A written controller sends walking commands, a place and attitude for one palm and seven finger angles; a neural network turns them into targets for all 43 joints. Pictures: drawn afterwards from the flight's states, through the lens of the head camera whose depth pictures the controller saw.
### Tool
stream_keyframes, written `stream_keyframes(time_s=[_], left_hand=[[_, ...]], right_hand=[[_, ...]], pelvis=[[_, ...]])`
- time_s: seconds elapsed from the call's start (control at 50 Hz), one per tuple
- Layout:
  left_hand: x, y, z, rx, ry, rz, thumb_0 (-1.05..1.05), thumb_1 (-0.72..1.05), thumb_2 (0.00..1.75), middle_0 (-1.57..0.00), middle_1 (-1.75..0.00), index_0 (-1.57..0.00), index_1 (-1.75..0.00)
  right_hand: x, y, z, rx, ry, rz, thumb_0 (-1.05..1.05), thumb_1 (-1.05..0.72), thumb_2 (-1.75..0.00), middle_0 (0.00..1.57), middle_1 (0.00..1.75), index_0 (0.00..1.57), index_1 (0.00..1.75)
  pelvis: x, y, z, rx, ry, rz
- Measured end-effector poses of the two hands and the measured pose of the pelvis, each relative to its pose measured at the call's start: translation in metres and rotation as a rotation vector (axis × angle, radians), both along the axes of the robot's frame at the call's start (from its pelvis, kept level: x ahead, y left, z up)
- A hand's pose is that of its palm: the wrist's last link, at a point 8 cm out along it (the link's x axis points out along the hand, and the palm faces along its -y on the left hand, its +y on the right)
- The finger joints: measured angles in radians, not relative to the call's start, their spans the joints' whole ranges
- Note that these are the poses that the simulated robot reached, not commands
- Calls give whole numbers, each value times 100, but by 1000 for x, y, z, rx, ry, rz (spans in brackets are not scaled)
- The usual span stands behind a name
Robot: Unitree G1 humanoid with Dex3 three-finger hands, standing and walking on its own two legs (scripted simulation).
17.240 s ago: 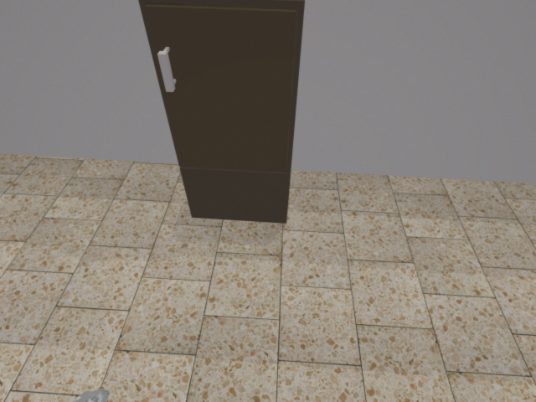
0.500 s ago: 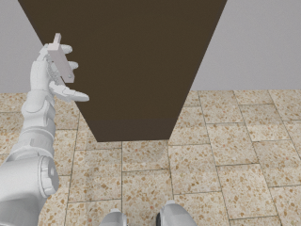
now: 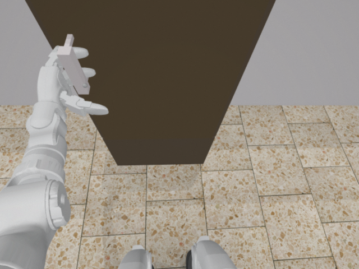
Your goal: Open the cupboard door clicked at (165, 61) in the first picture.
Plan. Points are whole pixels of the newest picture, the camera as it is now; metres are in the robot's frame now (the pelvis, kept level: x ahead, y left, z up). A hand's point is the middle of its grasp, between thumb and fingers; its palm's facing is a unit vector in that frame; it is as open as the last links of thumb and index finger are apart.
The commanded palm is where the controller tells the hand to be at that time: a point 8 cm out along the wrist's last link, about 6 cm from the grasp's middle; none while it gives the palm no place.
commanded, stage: close the thumb around the handle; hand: left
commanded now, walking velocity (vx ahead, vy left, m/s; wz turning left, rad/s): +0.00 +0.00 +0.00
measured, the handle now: (77, 65) +0.55 +0.20 +0.08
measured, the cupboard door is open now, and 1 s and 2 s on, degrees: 0 3 41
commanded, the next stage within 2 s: pull the door open along its arc in 0.60 s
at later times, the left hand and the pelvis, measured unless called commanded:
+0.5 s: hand (84, 85) +0.50 +0.18 +0.08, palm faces -0.02 -1.00 -0.02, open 6.0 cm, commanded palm +0.48 +0.22 +0.08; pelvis +0.00 +0.00 +0.00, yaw +0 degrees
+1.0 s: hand (84, 91) +0.48 +0.18 +0.08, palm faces -0.03 -1.00 -0.01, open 5.9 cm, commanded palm +0.43 +0.22 +0.08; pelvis +0.01 +0.00 +0.01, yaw -2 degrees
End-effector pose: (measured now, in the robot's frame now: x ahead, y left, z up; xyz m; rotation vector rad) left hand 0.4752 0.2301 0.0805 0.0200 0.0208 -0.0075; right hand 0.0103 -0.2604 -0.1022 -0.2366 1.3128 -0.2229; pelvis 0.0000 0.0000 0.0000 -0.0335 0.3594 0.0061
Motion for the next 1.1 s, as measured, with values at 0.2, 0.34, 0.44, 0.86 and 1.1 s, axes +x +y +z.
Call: stream_keyframes(time_s=[0.2,0.34,0.44,0.86,1.1], left_hand=[[1,2,0,-3,7,-12,-1,-11,47,-32,-124,-31,-125],[1,2,0,-3,4,-16,0,26,63,-35,-128,-34,-129],[2,3,-1,-4,9,-13,0,53,75,-36,-131,-36,-131],[4,1,-3,-6,8,-11,1,71,82,-36,-135,-35,-135],[-39,-3,-4,-12,-4,-37,1,70,73,-35,-135,-35,-135]], right_hand=[[4,3,3,2,-17,-11,0,-91,-89,20,30,20,30],[4,3,4,-1,-17,-14,0,-91,-89,20,30,20,30],[3,5,2,3,-6,-10,0,-91,-89,20,30,20,30],[-3,8,3,3,-1,-26,0,-91,-89,20,30,20,30],[32,9,15,36,-104,-33,0,-91,-89,20,30,20,30]], pelvis=[[3,0,2,-2,-6,-6],[4,2,2,-2,-3,-8],[4,4,2,-3,-2,-6],[3,5,1,-2,3,-14],[17,5,14,8,-35,-36]])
